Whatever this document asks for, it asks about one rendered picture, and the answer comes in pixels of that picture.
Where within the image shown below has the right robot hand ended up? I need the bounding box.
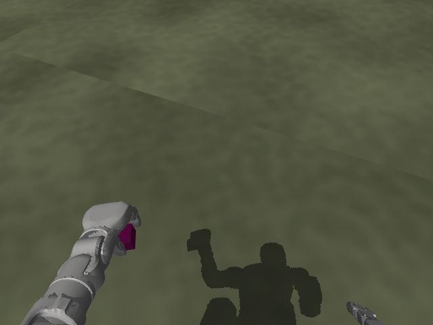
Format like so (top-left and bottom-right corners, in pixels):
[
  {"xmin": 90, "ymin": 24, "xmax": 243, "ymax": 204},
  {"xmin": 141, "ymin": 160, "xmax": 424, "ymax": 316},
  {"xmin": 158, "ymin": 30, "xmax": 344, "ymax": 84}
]
[{"xmin": 346, "ymin": 302, "xmax": 385, "ymax": 325}]

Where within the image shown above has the left robot arm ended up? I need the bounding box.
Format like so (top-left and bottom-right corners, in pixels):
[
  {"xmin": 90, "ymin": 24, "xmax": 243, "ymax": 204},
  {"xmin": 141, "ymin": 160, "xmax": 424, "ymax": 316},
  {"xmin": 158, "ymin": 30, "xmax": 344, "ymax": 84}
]
[{"xmin": 20, "ymin": 226, "xmax": 116, "ymax": 325}]

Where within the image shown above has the left robot hand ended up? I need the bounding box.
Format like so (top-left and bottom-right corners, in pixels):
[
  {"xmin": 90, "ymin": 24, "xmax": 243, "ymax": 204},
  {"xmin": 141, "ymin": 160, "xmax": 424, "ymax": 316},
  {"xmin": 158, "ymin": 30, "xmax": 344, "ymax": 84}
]
[{"xmin": 83, "ymin": 201, "xmax": 141, "ymax": 256}]

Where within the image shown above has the small box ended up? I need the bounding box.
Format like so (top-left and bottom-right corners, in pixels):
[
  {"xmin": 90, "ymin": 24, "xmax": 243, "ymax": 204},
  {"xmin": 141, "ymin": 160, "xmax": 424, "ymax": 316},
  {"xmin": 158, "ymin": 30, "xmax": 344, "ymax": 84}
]
[{"xmin": 118, "ymin": 223, "xmax": 136, "ymax": 251}]

